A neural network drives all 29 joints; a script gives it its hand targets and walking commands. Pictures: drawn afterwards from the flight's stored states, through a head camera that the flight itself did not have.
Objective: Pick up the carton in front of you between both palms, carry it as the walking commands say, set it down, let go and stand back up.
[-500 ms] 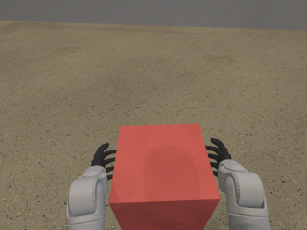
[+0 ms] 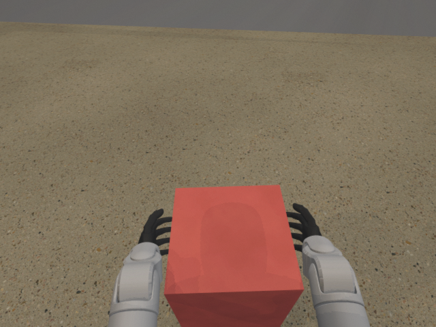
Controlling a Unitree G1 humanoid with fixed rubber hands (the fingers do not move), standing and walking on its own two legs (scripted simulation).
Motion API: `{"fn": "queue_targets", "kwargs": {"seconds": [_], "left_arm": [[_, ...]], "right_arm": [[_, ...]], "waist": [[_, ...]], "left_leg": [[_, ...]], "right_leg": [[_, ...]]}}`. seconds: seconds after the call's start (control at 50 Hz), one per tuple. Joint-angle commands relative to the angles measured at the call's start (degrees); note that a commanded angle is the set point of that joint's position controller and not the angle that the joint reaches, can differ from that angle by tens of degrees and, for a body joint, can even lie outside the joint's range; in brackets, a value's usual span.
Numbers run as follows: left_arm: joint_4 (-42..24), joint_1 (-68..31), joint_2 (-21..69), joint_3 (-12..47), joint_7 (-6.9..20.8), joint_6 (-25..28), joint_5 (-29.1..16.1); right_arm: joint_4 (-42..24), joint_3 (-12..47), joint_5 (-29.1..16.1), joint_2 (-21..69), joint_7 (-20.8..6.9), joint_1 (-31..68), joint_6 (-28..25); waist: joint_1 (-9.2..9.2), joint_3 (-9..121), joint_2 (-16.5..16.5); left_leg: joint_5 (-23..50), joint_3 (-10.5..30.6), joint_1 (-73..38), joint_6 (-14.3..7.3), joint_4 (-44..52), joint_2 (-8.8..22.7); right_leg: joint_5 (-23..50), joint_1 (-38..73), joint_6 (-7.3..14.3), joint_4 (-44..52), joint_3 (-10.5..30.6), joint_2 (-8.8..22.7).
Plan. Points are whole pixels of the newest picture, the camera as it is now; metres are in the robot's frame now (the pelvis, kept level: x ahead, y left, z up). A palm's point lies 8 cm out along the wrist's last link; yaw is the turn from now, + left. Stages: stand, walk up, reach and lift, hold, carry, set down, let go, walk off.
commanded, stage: carry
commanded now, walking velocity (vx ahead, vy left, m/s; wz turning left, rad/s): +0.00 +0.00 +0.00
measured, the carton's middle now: (229, 260) +0.29 +0.00 -0.06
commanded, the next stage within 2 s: hold in 1.42 s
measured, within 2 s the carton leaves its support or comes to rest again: neither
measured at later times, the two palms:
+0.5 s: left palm (150, 250) +0.27 +0.14 +0.03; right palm (316, 243) +0.27 -0.16 +0.03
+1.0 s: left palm (147, 265) +0.24 +0.14 +0.04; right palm (321, 257) +0.25 -0.16 +0.04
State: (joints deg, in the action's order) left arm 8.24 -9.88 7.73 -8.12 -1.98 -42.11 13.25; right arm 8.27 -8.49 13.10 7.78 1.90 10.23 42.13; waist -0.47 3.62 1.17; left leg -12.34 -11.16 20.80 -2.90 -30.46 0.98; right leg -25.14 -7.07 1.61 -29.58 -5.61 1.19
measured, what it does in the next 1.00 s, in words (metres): stands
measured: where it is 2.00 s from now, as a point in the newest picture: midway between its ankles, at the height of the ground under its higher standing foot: outside the picture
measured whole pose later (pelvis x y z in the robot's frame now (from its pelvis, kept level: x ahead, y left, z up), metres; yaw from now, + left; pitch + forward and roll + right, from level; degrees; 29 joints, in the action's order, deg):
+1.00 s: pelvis -0.04 -0.01 +0.00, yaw +0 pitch +1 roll +0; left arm 10.0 -12.7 8.2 -9.6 -1.8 -43.0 13.8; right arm 9.8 -10.3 14.0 8.2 1.4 12.5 42.6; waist 0.3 4.4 0.5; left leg -8.3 -10.2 22.8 -2.5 -30.1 3.2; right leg -22.9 -10.0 2.8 -31.8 -7.4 -0.3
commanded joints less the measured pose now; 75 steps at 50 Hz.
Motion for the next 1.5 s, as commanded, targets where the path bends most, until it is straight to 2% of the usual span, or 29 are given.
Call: {"fn": "queue_targets", "kwargs": {"seconds": [0.0,0.06,0.18,0.42,0.78,1.4,1.42,1.44,1.46,1.48], "left_arm": [[-4.0,-30.5,48.9,30.2,12.7,6.9,-13.5],[-2.8,-29.9,50.3,30.6,13.0,6.7,-13.7],[-3.4,-27.1,50.5,31.2,13.4,2.7,-14.2],[-6.3,-30.8,52.0,33.2,13.4,2.5,-15.7],[-4.0,-31.8,52.3,31.7,13.7,2.2,-15.0],[-4.3,-31.6,52.4,31.8,13.8,2.1,-15.1],[-6.3,-27.9,53.0,31.1,13.6,2.8,-15.9],[-7.9,-28.9,51.1,31.4,13.4,3.6,-15.0],[-7.8,-29.2,50.6,31.6,13.4,3.8,-14.9],[-7.3,-31.0,50.8,32.6,13.8,4.1,-15.8]], "right_arm": [[-3.5,31.1,-12.9,49.7,-12.0,30.9,-6.7],[-2.5,31.3,-12.9,51.1,-12.2,29.7,-6.5],[-2.6,31.0,-13.5,51.0,-12.8,26.0,-2.5],[-5.6,32.9,-15.1,52.0,-13.3,30.0,-2.6],[-3.3,31.0,-14.0,52.0,-13.6,30.3,-2.2],[-3.7,31.2,-14.3,52.4,-13.7,30.2,-2.0],[-0.3,29.6,-14.8,54.7,-13.8,26.7,-3.2],[-1.6,29.4,-13.2,53.4,-12.9,27.0,-5.1],[-0.1,27.7,-11.8,52.5,-12.1,25.2,-5.7],[0.8,27.1,-10.9,52.3,-11.5,25.1,-6.1]], "waist": [[0.89,18.3,1.7],[0.80,20.4,1.3],[0.67,19.9,0.6],[0.78,18.9,-0.3],[0.78,16.2,-0.8],[0.83,16.8,-1.0],[1.23,10.7,5.7],[-0.70,13.0,5.8],[-0.68,13.5,3.0],[-1.64,13.5,3.5]], "left_leg": [[21.3,7.0,-11.2,-0.5,-1.3,6.9],[25.3,6.9,-11.9,-0.9,-3.1,7.3],[25.6,7.3,-11.6,-1.1,-3.7,7.6],[23.1,8.1,-11.7,-1.0,-1.5,8.4],[14.6,8.8,-10.9,-0.4,2.0,8.6],[13.8,8.9,-10.2,0.0,2.6,8.5],[23.3,16.6,-30.6,-0.1,1.4,-5.1],[26.4,17.7,-35.2,0.5,0.9,-4.9],[26.3,17.8,-31.1,1.2,1.5,-5.3],[23.7,17.5,-28.8,1.6,2.7,-5.6]], "right_leg": [[38.1,1.2,-0.1,1.4,5.3,8.9],[41.1,2.0,-0.4,-0.3,4.9,8.4],[40.3,0.8,-0.5,-0.4,4.6,8.0],[30.1,-0.7,0.0,1.1,4.5,7.2],[18.1,-4.7,0.8,4.1,5.2,7.0],[17.3,-5.7,1.1,3.5,5.3,6.9],[30.2,-15.8,0.3,9.4,14.9,-1.5],[34.7,-16.0,0.2,9.2,15.8,-0.8],[37.7,-9.5,0.2,8.3,16.1,-1.0],[35.3,-6.3,-0.1,8.3,15.2,-1.9]]}}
